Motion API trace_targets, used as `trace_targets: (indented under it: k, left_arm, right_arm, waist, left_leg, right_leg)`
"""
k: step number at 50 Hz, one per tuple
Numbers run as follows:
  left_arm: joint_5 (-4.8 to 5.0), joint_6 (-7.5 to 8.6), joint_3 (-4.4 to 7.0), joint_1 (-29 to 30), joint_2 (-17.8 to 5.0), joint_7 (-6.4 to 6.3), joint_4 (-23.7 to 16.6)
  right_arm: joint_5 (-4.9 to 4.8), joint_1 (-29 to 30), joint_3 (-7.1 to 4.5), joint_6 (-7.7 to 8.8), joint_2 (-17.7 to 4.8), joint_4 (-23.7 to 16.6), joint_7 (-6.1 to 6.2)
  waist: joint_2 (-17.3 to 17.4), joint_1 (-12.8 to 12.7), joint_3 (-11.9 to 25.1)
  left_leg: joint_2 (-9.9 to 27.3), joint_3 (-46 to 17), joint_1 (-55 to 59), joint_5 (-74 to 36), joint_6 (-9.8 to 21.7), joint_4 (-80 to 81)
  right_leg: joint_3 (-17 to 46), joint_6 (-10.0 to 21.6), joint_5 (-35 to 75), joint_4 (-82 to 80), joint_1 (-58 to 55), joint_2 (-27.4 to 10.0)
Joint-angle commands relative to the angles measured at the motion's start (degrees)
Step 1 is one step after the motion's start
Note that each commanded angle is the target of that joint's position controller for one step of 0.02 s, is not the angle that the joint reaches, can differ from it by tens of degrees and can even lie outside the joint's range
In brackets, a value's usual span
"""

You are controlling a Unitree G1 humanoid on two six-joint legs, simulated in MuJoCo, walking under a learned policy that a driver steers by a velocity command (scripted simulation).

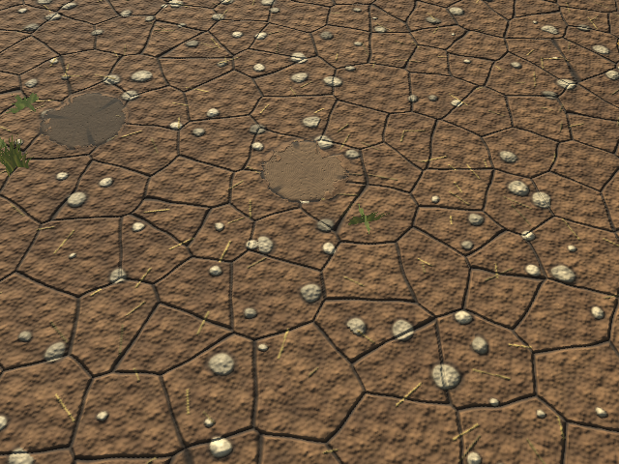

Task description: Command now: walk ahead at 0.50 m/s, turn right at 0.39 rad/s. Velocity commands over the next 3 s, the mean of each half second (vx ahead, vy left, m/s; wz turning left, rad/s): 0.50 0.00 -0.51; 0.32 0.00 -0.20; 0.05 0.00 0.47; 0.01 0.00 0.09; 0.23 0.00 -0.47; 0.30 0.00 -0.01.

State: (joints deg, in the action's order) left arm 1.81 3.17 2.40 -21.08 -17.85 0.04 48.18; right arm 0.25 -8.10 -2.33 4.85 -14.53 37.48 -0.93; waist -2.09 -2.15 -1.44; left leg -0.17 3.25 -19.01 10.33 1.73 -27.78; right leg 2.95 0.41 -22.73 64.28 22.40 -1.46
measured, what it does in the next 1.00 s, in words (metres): walks ahead, turning right: right foot, then left foot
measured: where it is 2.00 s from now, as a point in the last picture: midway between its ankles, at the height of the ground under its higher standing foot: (391, 462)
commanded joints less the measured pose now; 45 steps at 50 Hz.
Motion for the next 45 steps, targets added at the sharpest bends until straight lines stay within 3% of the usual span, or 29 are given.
trace_targets:
  k: [1,4,8,12,15,17,18,19,20,21,22,23,24,25,26,28,30,33,35,38,40,42,43,44,45]
  left_arm:
    - [-0.10,-0.26,1.69,1.59,-4.14,-0.17,-5.12]
    - [-0.38,-1.56,1.64,3.10,-2.28,-0.15,-6.33]
    - [-0.58,-1.23,1.22,8.73,-1.17,1.01,-8.51]
    - [-0.66,-1.03,0.65,16.93,-0.53,2.50,-11.90]
    - [-0.66,-1.21,0.95,20.13,-1.53,3.30,-14.34]
    - [-0.80,-1.52,1.80,18.55,-3.05,3.52,-15.16]
    - [-0.80,-1.75,2.74,14.39,-4.60,3.43,-14.55]
    - [-0.60,-1.92,4.37,5.93,-7.09,2.99,-12.47]
    - [-0.39,-2.48,6.50,-4.04,-11.60,1.90,-9.91]
    - [0.20,-2.17,7.43,-2.33,-18.57,1.32,-10.30]
    - [-0.39,-1.06,5.99,-3.82,-14.36,1.67,-12.63]
    - [-0.92,-0.18,4.98,-2.15,-10.84,1.92,-11.85]
    - [-0.68,0.26,4.52,0.83,-9.39,1.85,-11.91]
    - [-0.75,0.27,3.96,4.89,-7.55,1.68,-12.55]
    - [-1.44,0.33,3.34,7.38,-6.00,1.41,-13.62]
    - [-1.61,0.54,3.40,8.48,-6.23,1.00,-14.05]
    - [-1.32,0.68,3.69,7.24,-7.38,0.28,-13.28]
    - [-0.95,0.22,4.02,5.31,-8.40,-0.68,-12.16]
    - [-1.15,-0.28,3.71,4.04,-7.66,-1.15,-10.98]
    - [-1.34,-0.52,3.01,1.19,-6.30,-1.31,-8.62]
    - [-1.86,-0.59,2.82,1.73,-6.14,-1.23,-7.96]
    - [-1.95,-0.68,2.75,3.90,-6.07,-1.22,-7.71]
    - [-2.26,-0.55,2.52,3.59,-5.39,-1.27,-7.88]
    - [-3.34,-0.22,1.84,-0.10,-3.71,-1.37,-8.85]
    - [-3.08,-0.28,1.09,-6.74,-2.17,-1.26,-7.68]
  right_arm:
    - [0.36,-3.85,-1.92,1.09,-5.13,-0.08,0.02]
    - [0.52,-3.05,-2.69,2.16,-6.48,1.63,0.25]
    - [0.50,-4.21,-3.36,1.85,-8.58,3.64,1.02]
    - [-0.39,-7.62,-4.11,0.87,-11.08,5.63,1.47]
    - [-1.39,-9.28,-4.69,-0.36,-12.40,6.99,1.46]
    - [-1.82,-8.81,-5.13,-1.19,-14.04,7.10,1.68]
    - [-2.05,-8.38,-5.31,-1.68,-14.76,6.99,1.84]
    - [-2.31,-7.55,-5.08,-2.11,-14.44,6.75,2.00]
    - [-1.29,-8.49,-4.17,-1.83,-12.46,5.99,2.25]
    - [1.22,-13.55,-1.41,-0.47,-3.77,2.49,1.56]
    - [-0.61,-8.77,-1.60,1.73,-7.57,2.12,0.86]
    - [-2.82,-2.94,-2.42,2.77,-10.61,0.32,0.44]
    - [-2.30,-2.04,-2.03,3.40,-9.86,0.12,0.70]
    - [-0.71,-2.15,-2.25,3.50,-9.96,0.80,1.15]
    - [-0.03,-3.23,-2.66,2.97,-10.47,1.17,1.21]
    - [0.47,-4.34,-2.64,1.67,-9.53,1.31,1.06]
    - [0.80,-2.63,-2.12,0.82,-7.91,0.83,1.17]
    - [0.80,4.24,-1.23,0.70,-6.04,-0.84,1.03]
    - [0.63,6.38,-0.69,1.12,-5.14,-0.66,0.31]
    - [0.27,7.68,-0.81,1.82,-5.75,-0.57,-0.86]
    - [0.38,6.68,-1.36,1.96,-7.16,-0.36,-1.29]
    - [0.59,1.90,-2.05,2.08,-8.40,1.12,-1.33]
    - [0.96,-1.61,-2.59,2.25,-10.17,1.97,-1.12]
    - [1.94,-4.89,-2.96,2.28,-13.56,1.55,-1.06]
    - [1.81,-6.28,-2.58,1.40,-12.22,2.17,-1.12]
  waist:
    - [9.37,2.32,1.71]
    - [6.85,1.05,-0.11]
    - [5.20,2.49,-1.32]
    - [3.84,5.57,-3.61]
    - [4.26,5.95,-4.20]
    - [6.06,3.96,-1.60]
    - [6.82,1.32,1.41]
    - [5.96,-3.59,5.86]
    - [1.72,-7.69,11.20]
    - [-14.46,-0.47,14.90]
    - [-7.59,-4.50,23.33]
    - [-4.18,-5.35,15.32]
    - [-0.83,-2.97,10.14]
    - [1.15,-0.44,6.90]
    - [0.21,1.64,5.81]
    - [-0.21,3.15,5.05]
    - [0.39,3.08,3.51]
    - [-1.02,0.82,1.05]
    - [-2.52,-0.66,1.75]
    - [-3.28,-2.11,2.83]
    - [-3.73,-1.29,3.29]
    - [-3.21,1.87,4.59]
    - [-0.91,3.26,7.27]
    - [6.82,2.19,14.12]
    - [17.35,0.96,20.10]
  left_leg:
    - [15.41,-15.38,12.84,-1.57,9.28,17.75]
    - [15.55,-8.36,10.18,-10.25,9.90,20.18]
    - [14.07,-0.27,12.02,-13.97,8.84,20.70]
    - [15.53,3.76,16.21,-13.85,7.81,20.35]
    - [17.17,5.48,22.34,-18.63,6.53,16.95]
    - [17.18,7.30,24.49,-35.70,5.20,10.07]
    - [16.57,8.34,24.38,-44.62,4.42,2.96]
    - [14.56,10.18,20.83,-47.19,2.76,-8.51]
    - [12.21,10.33,7.81,-33.80,0.06,-25.07]
    - [0.54,6.62,-18.88,19.99,-3.96,-45.84]
    - [-1.22,-7.79,-24.74,24.68,-3.28,-52.62]
    - [1.47,-8.54,-29.43,19.05,-1.99,-51.96]
    - [3.92,-8.24,-28.00,13.98,-1.14,-47.14]
    - [5.75,-8.22,-24.26,10.94,-1.43,-42.07]
    - [6.91,-8.68,-19.91,8.74,-1.69,-39.30]
    - [6.78,-7.89,-16.57,7.06,-3.18,-35.44]
    - [5.99,-6.77,-16.05,3.56,-4.87,-29.67]
    - [3.59,-6.19,-14.44,-7.74,-6.06,-15.93]
    - [1.65,-4.45,-9.92,-15.76,-5.91,-8.18]
    - [1.17,-4.88,-7.80,-20.53,-3.82,-3.67]
    - [1.22,-5.37,-7.76,-16.28,-1.48,-1.76]
    - [-0.09,-4.16,-2.12,-15.49,1.10,1.56]
    - [1.41,-5.37,4.75,-27.22,2.75,2.60]
    - [9.89,-15.95,18.87,-47.95,8.11,-1.54]
    - [20.41,-31.78,30.01,-53.61,18.02,0.03]
  right_leg:
    - [2.93,-0.65,5.82,2.62,15.00,-5.81]
    - [3.38,-1.73,10.61,-0.25,16.03,-6.18]
    - [1.98,-1.58,22.13,-13.18,16.37,-5.83]
    - [-1.68,0.08,24.98,-23.23,15.85,-5.07]
    - [-3.81,2.25,19.49,-26.80,16.64,-4.05]
    - [-7.10,4.43,13.43,-27.54,11.25,-0.82]
    - [-8.84,5.82,10.96,-27.83,5.10,1.65]
    - [-9.85,7.78,13.38,-31.31,-6.76,4.59]
    - [-2.35,10.65,15.50,-32.46,-24.73,1.79]
    - [30.41,21.12,6.59,-37.61,-42.50,-13.41]
    - [45.65,24.07,-0.38,-46.40,-45.90,-17.94]
    - [37.52,20.86,3.35,-47.82,-41.30,-16.48]
    - [30.35,18.82,8.48,-47.46,-33.25,-13.94]
    - [24.95,17.21,14.76,-47.62,-25.44,-11.73]
    - [21.52,16.63,19.96,-48.78,-19.99,-10.05]
    - [19.00,17.25,25.67,-50.64,-14.67,-8.93]
    - [15.32,17.01,28.60,-51.42,-10.63,-7.42]
    - [11.52,14.12,28.18,-50.57,-7.71,-4.07]
    - [7.96,11.85,32.40,-48.66,-7.40,-2.86]
    - [8.82,10.39,33.55,-45.78,-12.08,-5.19]
    - [10.00,9.48,36.09,-42.00,-16.31,-7.16]
    - [8.85,7.73,41.98,-35.47,-17.58,-6.32]
    - [6.65,5.61,41.99,-28.32,-16.62,-2.94]
    - [4.31,2.45,26.51,-14.95,-8.21,2.01]
    - [1.70,-2.16,-10.39,0.94,3.91,6.59]
Next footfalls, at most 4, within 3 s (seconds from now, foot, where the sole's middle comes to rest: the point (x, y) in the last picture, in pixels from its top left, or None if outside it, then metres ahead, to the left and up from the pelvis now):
0.40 right None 0.34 -0.18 -0.77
0.86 left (362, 387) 0.65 -0.09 -0.77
1.28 right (457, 434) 0.56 -0.29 -0.77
1.70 left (334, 432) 0.55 -0.03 -0.77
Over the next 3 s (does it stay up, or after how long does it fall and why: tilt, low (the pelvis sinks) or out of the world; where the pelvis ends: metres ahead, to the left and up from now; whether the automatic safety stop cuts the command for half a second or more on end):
stays up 0.81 -0.20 0.01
